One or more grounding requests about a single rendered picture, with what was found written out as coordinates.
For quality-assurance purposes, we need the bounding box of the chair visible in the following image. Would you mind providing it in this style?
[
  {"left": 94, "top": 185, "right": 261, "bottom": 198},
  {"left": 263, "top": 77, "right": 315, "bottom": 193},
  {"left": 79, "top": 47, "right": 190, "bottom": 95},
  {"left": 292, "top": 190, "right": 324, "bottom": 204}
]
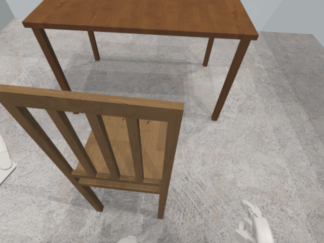
[{"left": 0, "top": 84, "right": 184, "bottom": 219}]

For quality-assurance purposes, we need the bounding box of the table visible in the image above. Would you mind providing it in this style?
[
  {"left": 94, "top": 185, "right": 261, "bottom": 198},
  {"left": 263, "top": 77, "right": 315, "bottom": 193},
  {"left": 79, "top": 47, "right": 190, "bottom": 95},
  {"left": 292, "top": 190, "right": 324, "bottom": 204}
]
[{"left": 22, "top": 0, "right": 259, "bottom": 121}]

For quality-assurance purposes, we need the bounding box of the robot right hand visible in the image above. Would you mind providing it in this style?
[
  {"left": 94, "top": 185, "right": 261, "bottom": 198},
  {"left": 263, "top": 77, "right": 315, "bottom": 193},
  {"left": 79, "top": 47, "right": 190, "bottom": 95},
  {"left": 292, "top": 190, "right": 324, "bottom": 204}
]
[{"left": 235, "top": 199, "right": 275, "bottom": 243}]

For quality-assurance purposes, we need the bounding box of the robot left hand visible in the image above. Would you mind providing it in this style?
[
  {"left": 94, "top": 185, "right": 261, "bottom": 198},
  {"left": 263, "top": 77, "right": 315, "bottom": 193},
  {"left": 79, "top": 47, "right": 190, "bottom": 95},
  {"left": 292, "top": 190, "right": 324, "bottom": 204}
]
[{"left": 0, "top": 135, "right": 17, "bottom": 186}]

